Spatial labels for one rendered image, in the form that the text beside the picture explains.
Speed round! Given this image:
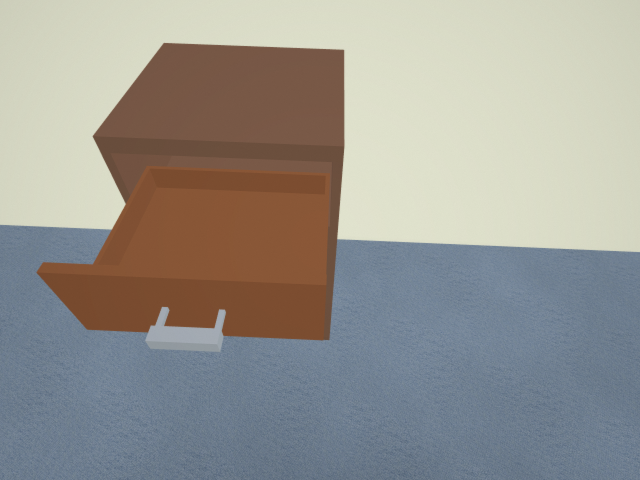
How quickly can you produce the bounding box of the cabinet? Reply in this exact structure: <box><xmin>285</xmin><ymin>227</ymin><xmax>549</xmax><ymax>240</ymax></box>
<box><xmin>93</xmin><ymin>43</ymin><xmax>344</xmax><ymax>340</ymax></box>

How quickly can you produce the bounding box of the drawer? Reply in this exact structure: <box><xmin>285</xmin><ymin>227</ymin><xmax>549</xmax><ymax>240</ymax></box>
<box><xmin>36</xmin><ymin>166</ymin><xmax>330</xmax><ymax>340</ymax></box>

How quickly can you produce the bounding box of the handle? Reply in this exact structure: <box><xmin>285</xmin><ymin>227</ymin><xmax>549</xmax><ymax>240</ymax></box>
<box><xmin>145</xmin><ymin>307</ymin><xmax>226</xmax><ymax>352</ymax></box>

